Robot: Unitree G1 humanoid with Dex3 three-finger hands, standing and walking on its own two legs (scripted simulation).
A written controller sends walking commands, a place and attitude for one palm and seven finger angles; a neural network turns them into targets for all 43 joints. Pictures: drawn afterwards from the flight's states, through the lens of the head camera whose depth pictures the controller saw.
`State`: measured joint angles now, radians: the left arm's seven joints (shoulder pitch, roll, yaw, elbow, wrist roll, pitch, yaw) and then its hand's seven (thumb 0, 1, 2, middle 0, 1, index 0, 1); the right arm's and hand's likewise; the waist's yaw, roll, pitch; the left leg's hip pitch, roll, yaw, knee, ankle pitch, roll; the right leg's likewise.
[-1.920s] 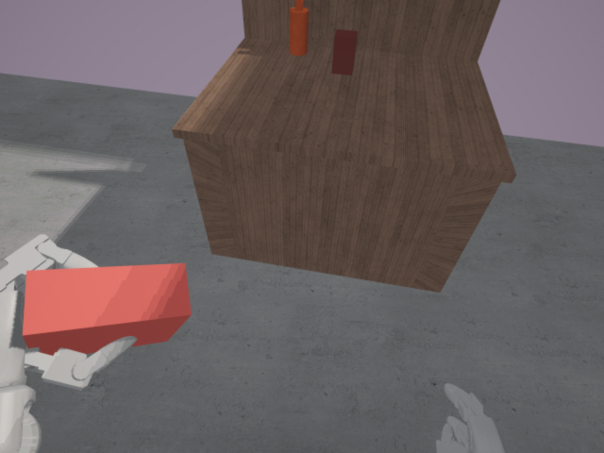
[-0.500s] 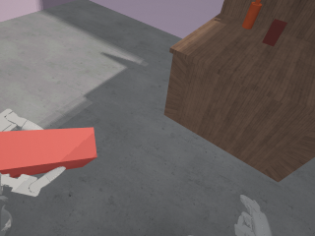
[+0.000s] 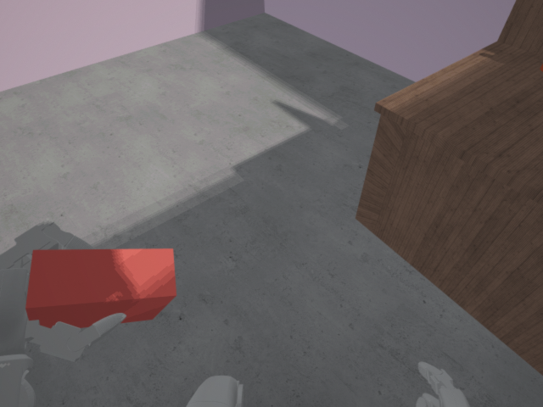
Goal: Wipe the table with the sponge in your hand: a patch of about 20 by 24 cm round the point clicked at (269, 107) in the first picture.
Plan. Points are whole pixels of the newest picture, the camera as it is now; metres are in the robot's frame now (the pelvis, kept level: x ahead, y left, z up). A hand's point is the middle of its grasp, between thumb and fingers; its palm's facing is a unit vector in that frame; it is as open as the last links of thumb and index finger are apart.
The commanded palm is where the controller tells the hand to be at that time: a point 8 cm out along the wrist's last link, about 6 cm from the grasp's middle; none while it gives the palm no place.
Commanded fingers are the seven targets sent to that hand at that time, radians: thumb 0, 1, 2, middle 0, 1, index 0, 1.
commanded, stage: walk to a spot facing it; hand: left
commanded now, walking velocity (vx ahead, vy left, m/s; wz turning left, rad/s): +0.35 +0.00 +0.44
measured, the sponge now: (124, 289) +0.22 +0.18 +0.13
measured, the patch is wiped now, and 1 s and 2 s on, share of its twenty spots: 0.00 0.00 0.00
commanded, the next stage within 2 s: none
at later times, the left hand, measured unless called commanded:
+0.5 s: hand (38, 212) +0.28 +0.28 +0.20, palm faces +0.52 -0.75 -0.40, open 9.7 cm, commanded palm +0.22 +0.32 +0.18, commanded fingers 0.00 0.10 1.30 -1.20 -1.60 -1.20 -1.60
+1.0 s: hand (103, 155) +0.39 +0.26 +0.19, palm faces +0.58 -0.63 -0.51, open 9.7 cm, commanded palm +0.32 +0.29 +0.18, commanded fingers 0.00 0.10 1.30 -1.20 -1.60 -1.20 -1.60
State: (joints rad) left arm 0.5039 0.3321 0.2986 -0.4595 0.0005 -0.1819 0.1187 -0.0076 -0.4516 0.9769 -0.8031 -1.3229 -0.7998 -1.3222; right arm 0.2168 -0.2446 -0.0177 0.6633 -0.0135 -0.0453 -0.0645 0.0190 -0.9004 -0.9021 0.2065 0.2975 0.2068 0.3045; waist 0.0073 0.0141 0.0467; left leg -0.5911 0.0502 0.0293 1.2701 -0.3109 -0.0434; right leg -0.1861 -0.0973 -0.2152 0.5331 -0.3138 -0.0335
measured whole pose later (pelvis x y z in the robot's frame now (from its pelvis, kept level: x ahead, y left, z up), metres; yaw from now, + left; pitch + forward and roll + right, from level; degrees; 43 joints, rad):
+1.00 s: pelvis +0.26 -0.03 +0.00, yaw +19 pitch +0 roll +2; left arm 0.52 0.42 0.40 -0.58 -0.02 -0.24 0.15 -0.01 -0.45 0.98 -0.80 -1.32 -0.80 -1.32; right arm 0.21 -0.26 -0.06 0.58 0.01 -0.03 -0.06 0.02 -0.90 -0.90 0.20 0.30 0.20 0.30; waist -0.02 -0.02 0.08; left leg -0.57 0.10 0.12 0.99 -0.29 -0.04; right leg -0.16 -0.10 -0.28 0.49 -0.33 -0.04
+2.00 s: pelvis +0.50 +0.04 -0.02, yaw +47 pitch +2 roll +2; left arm 0.55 0.43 0.45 -0.65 -0.05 -0.19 0.19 -0.01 -0.46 0.99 -0.80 -1.33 -0.79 -1.33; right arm 0.17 -0.25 -0.06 0.51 0.01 -0.01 -0.08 0.02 -0.90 -0.90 0.20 0.30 0.20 0.30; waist -0.01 -0.04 0.08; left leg -0.34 0.02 0.22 0.57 -0.24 -0.03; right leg -0.27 -0.20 -0.30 0.73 -0.44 0.02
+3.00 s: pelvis +0.54 -0.08 -0.01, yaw +84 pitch -2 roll +1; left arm 0.46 0.38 0.35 -0.56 -0.02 -0.17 0.15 -0.01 -0.46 1.00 -0.78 -1.34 -0.78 -1.34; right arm 0.20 -0.17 -0.01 0.57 -0.01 -0.06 -0.07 0.02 -0.90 -0.90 0.20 0.30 0.20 0.30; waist 0.01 -0.06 0.06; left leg -0.26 0.02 0.06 0.62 -0.32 0.01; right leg -0.47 -0.14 -0.17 1.01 -0.51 0.04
